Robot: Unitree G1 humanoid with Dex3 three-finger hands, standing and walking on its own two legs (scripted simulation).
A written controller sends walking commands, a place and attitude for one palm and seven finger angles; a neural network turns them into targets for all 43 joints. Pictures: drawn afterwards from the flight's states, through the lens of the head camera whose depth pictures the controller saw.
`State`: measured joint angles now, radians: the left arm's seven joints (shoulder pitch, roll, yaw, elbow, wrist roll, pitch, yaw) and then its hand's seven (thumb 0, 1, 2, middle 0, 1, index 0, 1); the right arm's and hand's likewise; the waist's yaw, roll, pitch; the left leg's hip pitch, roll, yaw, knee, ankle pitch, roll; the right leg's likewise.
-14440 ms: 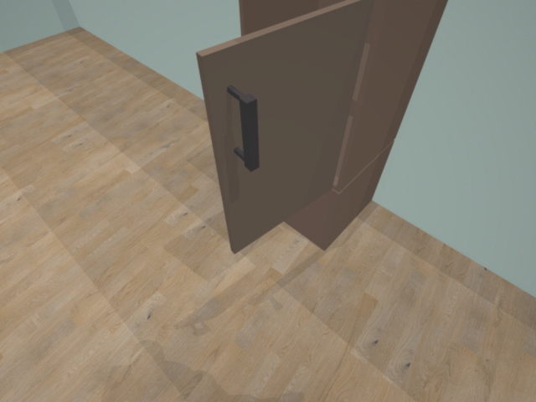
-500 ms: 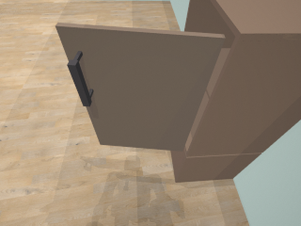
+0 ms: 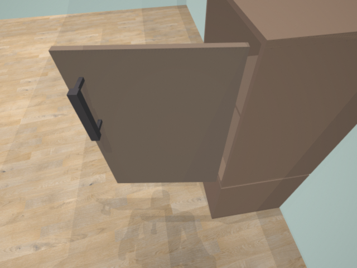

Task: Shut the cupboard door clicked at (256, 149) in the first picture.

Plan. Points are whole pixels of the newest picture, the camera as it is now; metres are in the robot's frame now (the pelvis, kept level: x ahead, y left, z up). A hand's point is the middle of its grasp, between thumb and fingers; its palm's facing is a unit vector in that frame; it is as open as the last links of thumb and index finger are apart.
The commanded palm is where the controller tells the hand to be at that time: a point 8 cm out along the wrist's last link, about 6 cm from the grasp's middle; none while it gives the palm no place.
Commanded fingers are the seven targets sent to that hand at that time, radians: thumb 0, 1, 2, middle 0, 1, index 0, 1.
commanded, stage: come to a stop and stand still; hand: left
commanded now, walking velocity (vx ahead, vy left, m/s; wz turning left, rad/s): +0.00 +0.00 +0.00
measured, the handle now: (88, 110) +0.45 +0.24 +0.10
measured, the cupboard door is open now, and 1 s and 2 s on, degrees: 81 81 81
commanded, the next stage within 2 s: look again from close up in 0.48 s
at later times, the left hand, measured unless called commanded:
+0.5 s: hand out of the picture -0.03 +0.13 -0.17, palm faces +0.06 -0.99 -0.16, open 7.4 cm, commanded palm none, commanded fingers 0.00 0.90 0.90 -0.20 -0.30 -0.20 -0.30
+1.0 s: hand out of the picture +0.02 +0.21 -0.17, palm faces +0.00 -0.98 -0.22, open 7.4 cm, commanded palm none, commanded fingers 0.00 0.90 0.90 -0.20 -0.30 -0.20 -0.30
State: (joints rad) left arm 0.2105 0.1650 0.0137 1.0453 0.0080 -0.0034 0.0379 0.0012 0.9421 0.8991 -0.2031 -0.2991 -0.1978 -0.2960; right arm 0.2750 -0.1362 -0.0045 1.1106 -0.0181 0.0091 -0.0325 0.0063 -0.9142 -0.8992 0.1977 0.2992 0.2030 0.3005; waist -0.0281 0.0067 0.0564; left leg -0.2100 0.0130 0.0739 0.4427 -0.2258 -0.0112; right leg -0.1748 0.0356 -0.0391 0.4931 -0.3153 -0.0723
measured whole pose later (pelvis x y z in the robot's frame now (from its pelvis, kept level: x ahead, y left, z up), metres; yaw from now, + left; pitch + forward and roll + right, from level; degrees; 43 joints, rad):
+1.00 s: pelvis +0.00 +0.03 +0.00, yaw -1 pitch +0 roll +0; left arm 0.28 0.16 -0.01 1.06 0.01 -0.01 0.04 0.01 0.91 0.90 -0.20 -0.30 -0.20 -0.30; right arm 0.32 -0.15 0.02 1.07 -0.02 -0.02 -0.03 0.01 -0.93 -0.90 0.20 0.30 0.20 0.30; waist 0.00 0.01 0.01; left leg -0.20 -0.03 0.07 0.47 -0.27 0.05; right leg -0.17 0.02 -0.02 0.48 -0.30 -0.03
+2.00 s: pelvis -0.04 +0.00 -0.06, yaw +1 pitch +8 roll +0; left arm 0.40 0.26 0.15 -0.11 -0.32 -0.11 -0.24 0.02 0.90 0.90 -0.76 -0.91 -0.76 -0.91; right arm 0.30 -0.19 0.05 0.52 0.05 -0.15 -0.07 0.01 -0.90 -0.90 0.20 0.30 0.21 0.30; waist -0.01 0.04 -0.09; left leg -0.67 0.01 0.01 0.96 -0.42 0.00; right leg -0.63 0.04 -0.09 0.95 -0.47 -0.07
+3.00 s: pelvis -0.03 +0.04 -0.01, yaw +2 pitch +0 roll -1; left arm 0.31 0.27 0.18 -0.22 -0.29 0.06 -0.22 0.02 0.90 0.90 -1.30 -1.50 -1.29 -1.50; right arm 0.26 -0.25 0.06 0.57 0.05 -0.21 -0.07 0.01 -0.90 -0.90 0.20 0.30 0.21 0.30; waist 0.04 0.03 -0.03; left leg -0.33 -0.04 0.03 0.62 -0.29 0.06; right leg -0.27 0.01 -0.06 0.60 -0.33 -0.02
